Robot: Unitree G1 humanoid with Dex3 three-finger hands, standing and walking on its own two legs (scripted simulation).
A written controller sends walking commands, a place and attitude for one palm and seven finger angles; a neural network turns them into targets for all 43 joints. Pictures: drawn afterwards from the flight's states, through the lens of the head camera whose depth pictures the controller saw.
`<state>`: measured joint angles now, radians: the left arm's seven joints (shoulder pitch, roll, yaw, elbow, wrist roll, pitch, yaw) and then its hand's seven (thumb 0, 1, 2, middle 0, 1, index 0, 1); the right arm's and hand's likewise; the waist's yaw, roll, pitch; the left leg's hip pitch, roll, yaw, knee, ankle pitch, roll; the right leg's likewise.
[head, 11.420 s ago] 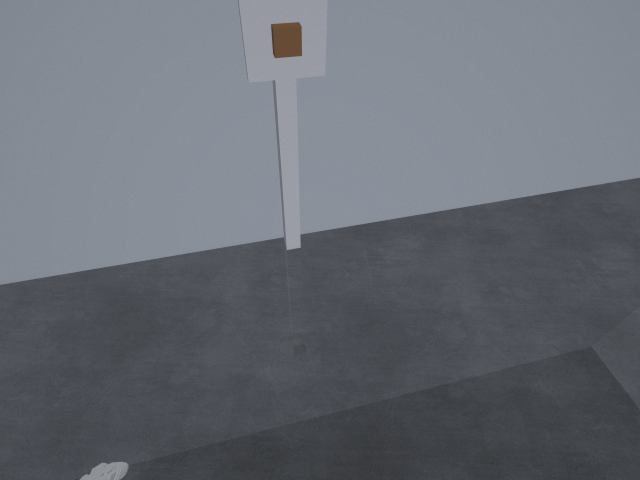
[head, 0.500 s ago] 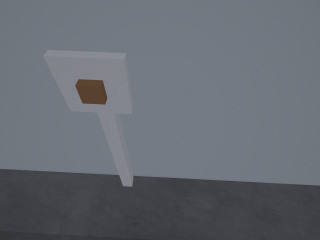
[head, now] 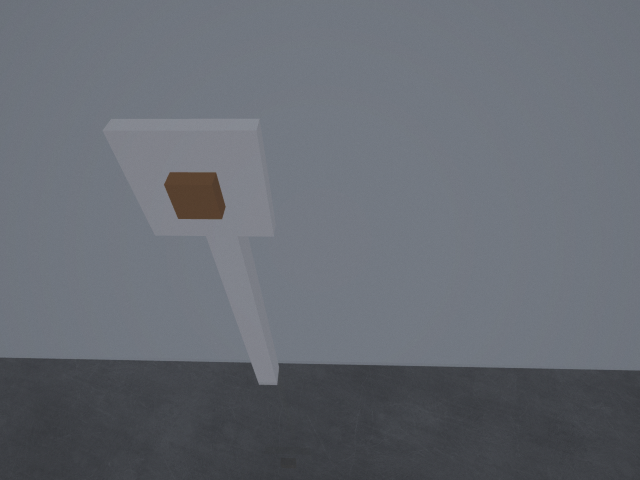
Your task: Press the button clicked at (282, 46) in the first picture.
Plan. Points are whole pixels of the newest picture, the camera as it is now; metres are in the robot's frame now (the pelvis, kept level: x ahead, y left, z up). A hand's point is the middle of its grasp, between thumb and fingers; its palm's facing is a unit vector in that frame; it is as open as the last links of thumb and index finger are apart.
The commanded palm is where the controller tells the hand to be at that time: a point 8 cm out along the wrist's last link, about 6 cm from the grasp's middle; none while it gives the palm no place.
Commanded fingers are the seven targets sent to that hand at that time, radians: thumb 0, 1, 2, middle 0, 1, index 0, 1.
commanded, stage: come to a stop and stand still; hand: left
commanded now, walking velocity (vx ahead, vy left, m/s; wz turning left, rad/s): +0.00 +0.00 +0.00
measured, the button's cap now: (197, 194) +0.49 +0.22 +0.08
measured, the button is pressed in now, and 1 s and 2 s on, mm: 0 0 0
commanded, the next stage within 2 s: look again from close up in 0.10 s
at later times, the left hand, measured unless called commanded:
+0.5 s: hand out of the picture +0.01 +0.15 -0.17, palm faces +0.01 -0.98 -0.18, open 7.3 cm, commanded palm none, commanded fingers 0.00 0.90 0.90 -0.20 -0.30 -0.20 -0.30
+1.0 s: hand (195, 445) +0.18 +0.17 -0.05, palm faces +0.24 -0.95 -0.17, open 6.9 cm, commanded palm +0.12 +0.20 -0.05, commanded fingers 0.00 0.90 0.90 -0.47 -0.60 -0.47 -0.60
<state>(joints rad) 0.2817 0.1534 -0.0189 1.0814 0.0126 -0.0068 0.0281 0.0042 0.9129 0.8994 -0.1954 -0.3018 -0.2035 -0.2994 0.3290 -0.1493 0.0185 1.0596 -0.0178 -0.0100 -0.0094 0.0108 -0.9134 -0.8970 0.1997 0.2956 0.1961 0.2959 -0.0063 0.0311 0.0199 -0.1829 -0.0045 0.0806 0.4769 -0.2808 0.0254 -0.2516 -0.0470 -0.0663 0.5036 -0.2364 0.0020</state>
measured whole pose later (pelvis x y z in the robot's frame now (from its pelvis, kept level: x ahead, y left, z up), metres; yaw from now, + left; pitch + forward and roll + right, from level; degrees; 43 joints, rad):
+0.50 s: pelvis +0.02 -0.01 +0.00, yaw +0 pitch -1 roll +0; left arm 0.28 0.13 -0.02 1.14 0.01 -0.01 0.03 0.01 0.92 0.90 -0.20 -0.30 -0.20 -0.30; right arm 0.28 -0.14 0.01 1.13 -0.01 -0.02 -0.03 0.01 -0.91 -0.90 0.20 0.30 0.20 0.30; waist 0.00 0.00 0.04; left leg -0.13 0.01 0.08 0.43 -0.28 0.01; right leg -0.21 -0.03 -0.07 0.47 -0.24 -0.01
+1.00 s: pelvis +0.01 -0.02 -0.01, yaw +2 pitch +2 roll +0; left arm 0.46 0.17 0.02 0.20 -0.15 -0.10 0.10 0.04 0.97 0.90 -0.26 -0.37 -0.27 -0.37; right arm 0.33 -0.24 -0.02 0.85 0.03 -0.25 -0.07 0.03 -0.92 -0.90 0.20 0.30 0.20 0.30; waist -0.03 0.05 -0.03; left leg -0.29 0.01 0.04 0.59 -0.34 0.00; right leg -0.34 -0.04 -0.11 0.60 -0.31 -0.02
